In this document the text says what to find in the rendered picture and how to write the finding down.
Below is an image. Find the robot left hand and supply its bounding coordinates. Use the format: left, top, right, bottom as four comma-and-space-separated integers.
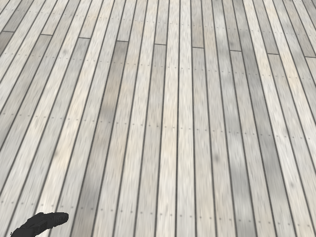
10, 212, 69, 237

